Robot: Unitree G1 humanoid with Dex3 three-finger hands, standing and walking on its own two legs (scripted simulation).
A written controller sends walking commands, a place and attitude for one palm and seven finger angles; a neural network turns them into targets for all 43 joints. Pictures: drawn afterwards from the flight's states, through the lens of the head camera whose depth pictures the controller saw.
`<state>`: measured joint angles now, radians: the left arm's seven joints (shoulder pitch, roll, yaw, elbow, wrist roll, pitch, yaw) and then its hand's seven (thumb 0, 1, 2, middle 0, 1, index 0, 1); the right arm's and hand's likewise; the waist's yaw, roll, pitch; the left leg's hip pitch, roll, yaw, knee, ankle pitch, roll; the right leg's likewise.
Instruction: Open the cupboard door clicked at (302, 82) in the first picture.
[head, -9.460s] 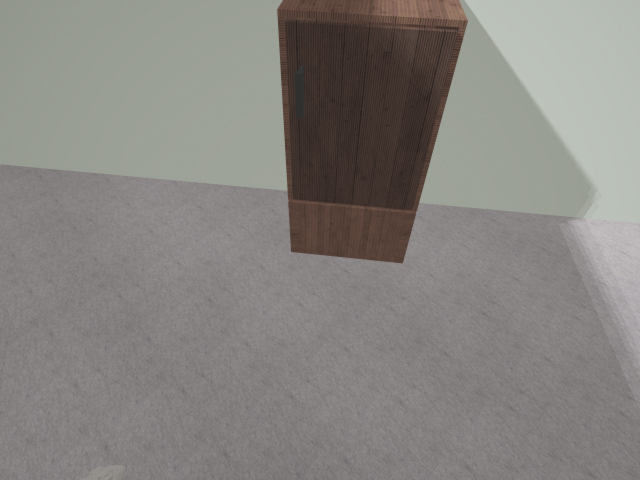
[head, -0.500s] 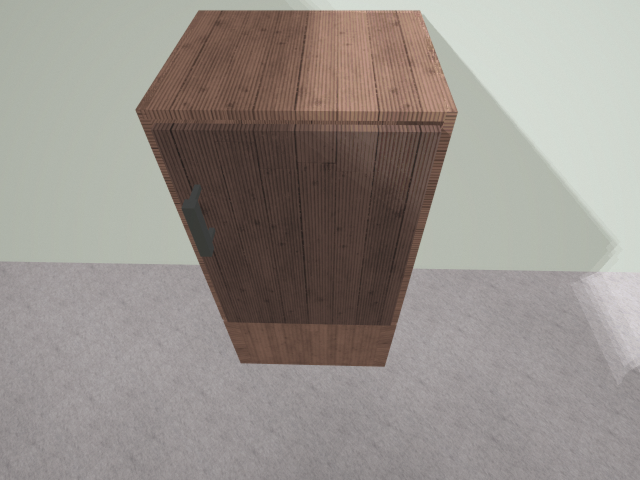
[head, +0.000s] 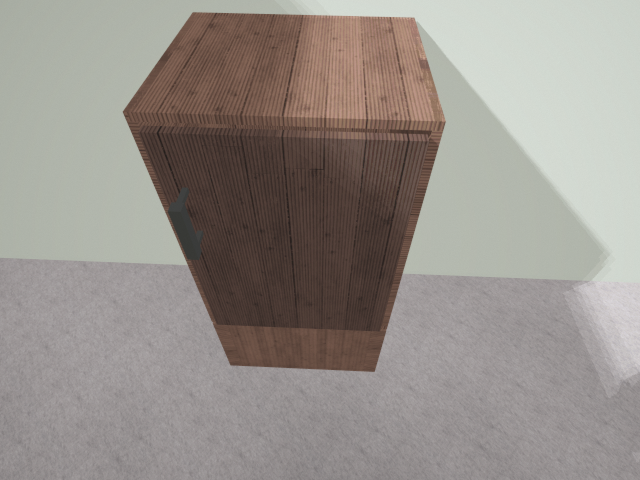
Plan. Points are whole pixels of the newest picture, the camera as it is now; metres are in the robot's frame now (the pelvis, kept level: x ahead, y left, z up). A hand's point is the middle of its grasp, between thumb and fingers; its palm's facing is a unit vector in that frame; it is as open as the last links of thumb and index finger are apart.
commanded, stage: come to a stop and stand still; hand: left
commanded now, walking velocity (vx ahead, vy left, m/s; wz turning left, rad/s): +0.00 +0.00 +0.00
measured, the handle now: (189, 224) +0.52 +0.27 -0.03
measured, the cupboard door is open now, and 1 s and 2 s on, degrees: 0 0 0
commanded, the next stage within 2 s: look again from close up in 0.26 s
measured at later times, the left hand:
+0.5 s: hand out of the picture -0.03 +0.17 -0.18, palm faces +0.00 -0.98 -0.19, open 7.4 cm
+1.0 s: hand out of the picture -0.02 +0.22 -0.17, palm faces -0.03 -0.98 -0.21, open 7.4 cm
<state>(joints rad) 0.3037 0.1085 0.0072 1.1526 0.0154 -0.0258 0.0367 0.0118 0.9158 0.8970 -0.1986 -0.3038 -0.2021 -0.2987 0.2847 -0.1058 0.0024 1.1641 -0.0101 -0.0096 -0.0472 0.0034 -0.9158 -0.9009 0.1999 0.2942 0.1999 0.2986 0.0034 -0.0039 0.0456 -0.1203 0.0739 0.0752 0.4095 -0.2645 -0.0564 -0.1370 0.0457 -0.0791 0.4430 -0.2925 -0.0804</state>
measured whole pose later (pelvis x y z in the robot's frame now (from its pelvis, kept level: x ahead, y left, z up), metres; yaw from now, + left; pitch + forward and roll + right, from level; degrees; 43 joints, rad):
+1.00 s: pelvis -0.02 +0.05 +0.00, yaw -2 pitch +0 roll +0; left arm 0.31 0.13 -0.01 1.11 0.02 -0.02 0.04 0.00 0.91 0.90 -0.20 -0.30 -0.20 -0.30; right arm 0.32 -0.15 0.03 1.10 -0.01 -0.02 -0.02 0.00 -0.91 -0.90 0.20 0.29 0.20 0.30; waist -0.01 0.02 0.03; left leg -0.19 -0.02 0.09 0.45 -0.26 0.05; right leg -0.21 0.00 -0.02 0.49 -0.27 -0.02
